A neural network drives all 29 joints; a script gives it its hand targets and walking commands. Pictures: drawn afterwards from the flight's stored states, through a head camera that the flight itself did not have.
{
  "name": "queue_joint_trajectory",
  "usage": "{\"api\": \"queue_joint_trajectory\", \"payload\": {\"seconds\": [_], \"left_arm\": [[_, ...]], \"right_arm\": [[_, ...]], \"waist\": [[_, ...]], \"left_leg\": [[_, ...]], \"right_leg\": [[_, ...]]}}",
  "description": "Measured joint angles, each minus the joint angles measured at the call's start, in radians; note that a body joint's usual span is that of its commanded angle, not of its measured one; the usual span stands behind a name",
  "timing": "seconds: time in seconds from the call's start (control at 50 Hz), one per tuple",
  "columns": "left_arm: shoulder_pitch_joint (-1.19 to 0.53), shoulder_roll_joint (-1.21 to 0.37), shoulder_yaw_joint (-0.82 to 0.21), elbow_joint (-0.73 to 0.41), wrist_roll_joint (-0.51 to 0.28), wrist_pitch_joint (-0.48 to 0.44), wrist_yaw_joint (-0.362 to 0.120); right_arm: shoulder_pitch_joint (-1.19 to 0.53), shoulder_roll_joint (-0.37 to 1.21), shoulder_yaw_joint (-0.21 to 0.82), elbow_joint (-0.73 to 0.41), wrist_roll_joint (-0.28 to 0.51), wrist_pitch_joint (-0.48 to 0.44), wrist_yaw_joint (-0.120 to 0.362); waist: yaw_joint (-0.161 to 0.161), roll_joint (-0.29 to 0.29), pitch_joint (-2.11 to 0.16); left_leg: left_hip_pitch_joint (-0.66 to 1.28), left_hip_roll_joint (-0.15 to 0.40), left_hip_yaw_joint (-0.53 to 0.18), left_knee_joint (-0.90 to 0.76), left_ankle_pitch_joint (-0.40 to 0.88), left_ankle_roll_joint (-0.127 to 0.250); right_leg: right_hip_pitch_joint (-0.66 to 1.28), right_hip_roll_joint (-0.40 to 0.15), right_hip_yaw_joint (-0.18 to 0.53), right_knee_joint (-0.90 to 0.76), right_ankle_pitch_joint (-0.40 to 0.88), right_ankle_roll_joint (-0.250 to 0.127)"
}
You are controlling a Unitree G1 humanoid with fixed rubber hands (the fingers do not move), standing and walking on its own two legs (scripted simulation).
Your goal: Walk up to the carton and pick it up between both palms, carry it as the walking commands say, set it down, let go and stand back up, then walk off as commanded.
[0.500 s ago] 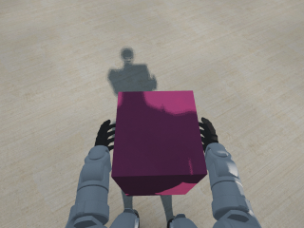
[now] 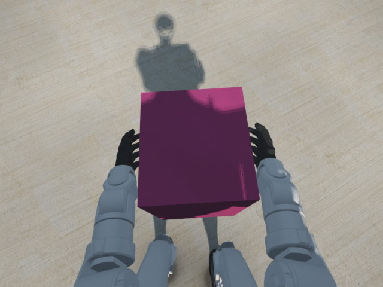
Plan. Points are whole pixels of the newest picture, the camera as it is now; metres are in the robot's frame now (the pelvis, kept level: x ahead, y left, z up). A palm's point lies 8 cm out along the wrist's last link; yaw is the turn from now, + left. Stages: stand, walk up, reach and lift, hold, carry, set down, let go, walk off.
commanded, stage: set down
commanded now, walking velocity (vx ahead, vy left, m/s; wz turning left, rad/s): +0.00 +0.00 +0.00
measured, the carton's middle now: (195, 164) +0.40 +0.02 -0.13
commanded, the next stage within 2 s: none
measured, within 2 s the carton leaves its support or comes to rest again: neither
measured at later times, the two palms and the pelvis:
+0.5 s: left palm (132, 162) +0.40 +0.18 -0.15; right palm (249, 156) +0.43 -0.11 -0.14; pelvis -0.02 +0.00 -0.08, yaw -1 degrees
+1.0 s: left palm (142, 162) +0.43 +0.18 -0.25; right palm (242, 157) +0.46 -0.11 -0.24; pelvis -0.04 +0.00 -0.15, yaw -1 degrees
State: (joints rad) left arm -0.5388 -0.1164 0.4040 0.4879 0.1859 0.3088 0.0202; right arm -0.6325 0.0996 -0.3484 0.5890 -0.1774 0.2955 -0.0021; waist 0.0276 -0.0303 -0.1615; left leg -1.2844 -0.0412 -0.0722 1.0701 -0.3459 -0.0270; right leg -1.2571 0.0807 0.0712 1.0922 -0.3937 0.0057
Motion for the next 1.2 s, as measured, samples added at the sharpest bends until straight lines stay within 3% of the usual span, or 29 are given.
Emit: {"api": "queue_joint_trajectory", "payload": {"seconds": [0.18, 0.44, 0.56, 0.92, 1.12, 1.2], "left_arm": [[-0.081, 0.04, 0.016, 0.039, -0.017, 0.003, -0.012], [-0.165, 0.068, 0.006, 0.065, -0.058, 0.013, 0.019], [-0.223, 0.078, 0.015, 0.105, -0.041, 0.013, 0.035], [-0.374, 0.115, 0.027, 0.149, -0.066, 0.025, 0.069], [-0.518, 0.161, 0.02, 0.097, -0.094, 0.052, 0.081], [-0.624, 0.199, 0.008, 0.033, -0.114, 0.062, 0.087]], "right_arm": [[-0.074, -0.002, -0.002, 0.026, 0.005, -0.001, -0.042], [-0.149, -0.032, 0.001, 0.058, 0.03, -0.009, -0.063], [-0.227, -0.055, -0.024, 0.115, 0.035, -0.003, -0.06], [-0.395, -0.113, -0.036, 0.184, 0.038, 0.005, -0.062], [-0.523, -0.16, 0.003, 0.13, 0.083, 0.02, -0.089], [-0.629, -0.205, 0.047, 0.057, 0.129, 0.039, -0.114]], "waist": [[0.026, -0.008, -0.016], [0.013, -0.013, -0.05], [0.002, -0.006, -0.043], [0.01, 0.009, 0.019], [0.016, -0.007, 0.255], [0.036, -0.002, 0.509]], "left_leg": [[-0.142, 0.003, -0.004, 0.116, -0.038, -0.009], [-0.34, -0.02, -0.015, 0.286, -0.084, -0.012], [-0.407, -0.03, -0.022, 0.36, -0.099, -0.012], [-0.613, -0.055, -0.022, 0.55, -0.133, -0.022], [-0.629, -0.056, -0.022, 0.656, -0.154, -0.039], [-0.551, -0.054, -0.018, 0.703, -0.164, -0.045]], "right_leg": [[-0.144, 0.022, 0.002, 0.112, -0.031, 0.0], [-0.336, 0.03, -0.002, 0.278, -0.081, 0.014], [-0.398, 0.034, -0.006, 0.345, -0.098, 0.021], [-0.604, 0.051, -0.004, 0.541, -0.137, 0.037], [-0.63, 0.072, -0.007, 0.652, -0.152, 0.036], [-0.558, 0.084, -0.005, 0.703, -0.157, 0.037]]}}
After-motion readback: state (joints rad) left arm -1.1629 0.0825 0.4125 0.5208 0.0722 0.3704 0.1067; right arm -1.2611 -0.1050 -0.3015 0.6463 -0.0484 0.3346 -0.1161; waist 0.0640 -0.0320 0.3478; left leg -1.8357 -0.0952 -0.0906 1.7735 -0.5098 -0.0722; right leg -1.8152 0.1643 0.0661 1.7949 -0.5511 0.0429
